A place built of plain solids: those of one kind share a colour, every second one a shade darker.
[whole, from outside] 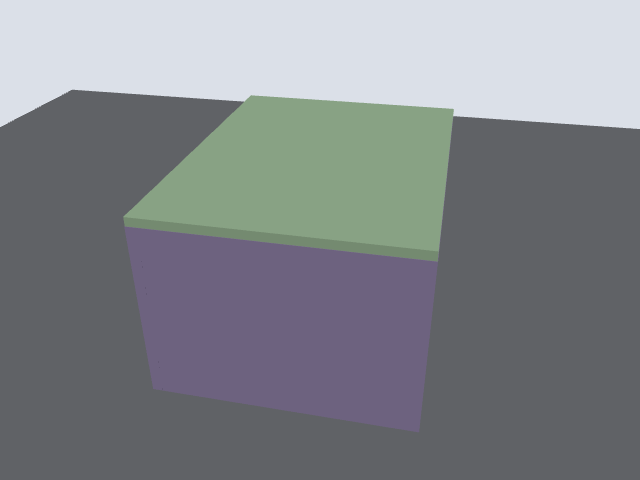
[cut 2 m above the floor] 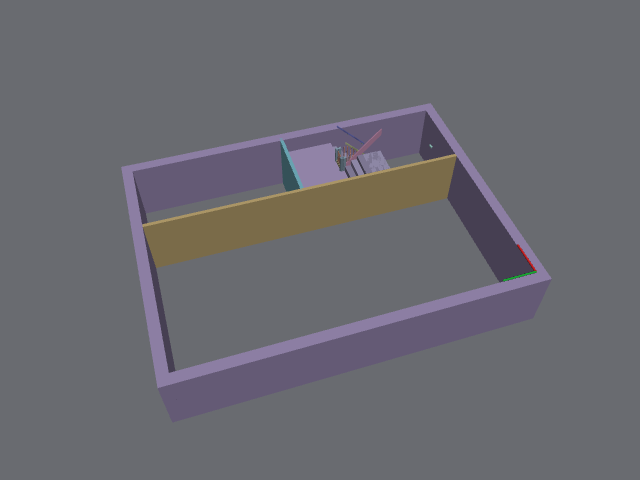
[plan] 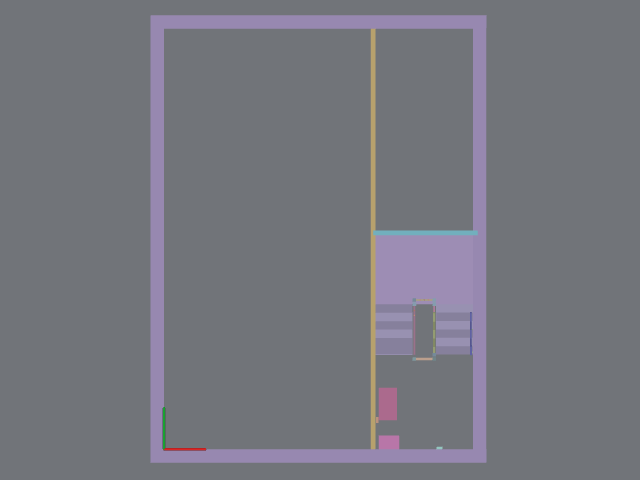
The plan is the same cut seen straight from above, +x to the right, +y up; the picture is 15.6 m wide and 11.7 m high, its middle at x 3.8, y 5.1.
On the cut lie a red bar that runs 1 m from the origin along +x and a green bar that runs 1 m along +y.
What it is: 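A small block of dwellings, 7.5 m wide and 10.3 m deep inside, its common dog-leg stair of 14 risers of 205 mm a storey on goings of 205 mm, 0.90 m wide flights and a well of 0.57 m; the dwelling on the first floor; a hall, a living room with a kitchen corner, a second bedroom, a bedroom, the bathroom shut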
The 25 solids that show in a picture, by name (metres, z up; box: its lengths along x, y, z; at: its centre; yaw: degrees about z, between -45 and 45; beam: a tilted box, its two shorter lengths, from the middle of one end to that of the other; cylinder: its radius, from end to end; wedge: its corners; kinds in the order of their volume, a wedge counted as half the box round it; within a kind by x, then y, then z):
{
 "wall_1": {"box": [0.33, 10.91, 5.79], "at": [-0.16, 5.13, 2.85]},
 "wall_2": {"box": [8.19, 0.33, 5.79], "at": [3.76, -0.16, 2.85]},
 "wall_3": {"box": [8.19, 0.33, 5.79], "at": [3.76, 10.41, 2.85]},
 "wall_4": {"box": [0.33, 10.91, 5.79], "at": [7.69, 5.13, 2.85]},
 "roof_slab_1": {"box": [8.17, 10.89, 0.44], "at": [3.76, 5.13, 5.8]},
 "piece_1": {"box": [0.9, 0.21, 2.71], "at": [5.6, 2.4, 1.31]},
 "piece_2": {"box": [0.9, 0.4, 2.51], "at": [5.6, 2.51, 1.21]},
 "piece_3": {"box": [0.9, 0.62, 2.31], "at": [5.6, 2.61, 1.1]},
 "piece_4": {"box": [0.9, 0.62, 2.1], "at": [5.6, 2.82, 1.0]},
 "piece_5": {"box": [0.9, 0.62, 1.9], "at": [5.6, 3.02, 0.9]},
 "piece_6": {"box": [0.9, 0.62, 1.69], "at": [5.6, 3.23, 0.8]},
 "piece_7": {"box": [0.9, 0.62, 0.26], "at": [7.08, 2.61, 0.08]},
 "piece_8": {"box": [0.9, 0.62, 0.46], "at": [7.08, 2.82, 0.18]},
 "piece_9": {"box": [0.9, 0.62, 0.67], "at": [7.08, 3.02, 0.28]},
 "piece_10": {"box": [0.9, 0.62, 0.87], "at": [7.08, 3.23, 0.39]},
 "piece_11": {"box": [0.9, 0.62, 1.07], "at": [7.08, 3.43, 0.49]},
 "piece_12": {"box": [0.9, 0.51, 1.28], "at": [7.08, 3.58, 0.59]},
 "half_1": {"box": [2.37, 1.68, 1.49], "at": [6.34, 4.38, 0.69]},
 "core_wall_low_1": {"box": [0.12, 10.25, 2.76], "at": [5.09, 5.13, 1.33]},
 "core_wall_back_1": {"box": [2.55, 0.12, 5.63], "at": [6.37, 5.28, 2.77]},
 "hung_more_letter_boxes_1": {"box": [0.5, 0.34, 1.32], "at": [5.48, 0.17, 0.61]},
 "guard_string_1": {"wedge": [[6.08, 2.3, 2.65], [6.08, 2.3, 2.9], [6.08, 3.54, 1.41], [6.08, 3.54, 1.67], [6.12, 2.3, 2.65], [6.12, 2.3, 2.9], [6.12, 3.54, 1.41], [6.12, 3.54, 1.67]]},
 "laid_doormat_1": {"box": [0.45, 0.8, 0.05], "at": [5.45, 1.1, -0.02]},
 "guard_newel_1": {"box": [0.09, 0.09, 1.15], "at": [6.1, 3.64, 1.96]},
 "guard_newel_2": {"box": [0.09, 0.09, 1.15], "at": [6.58, 3.64, 1.96]}
}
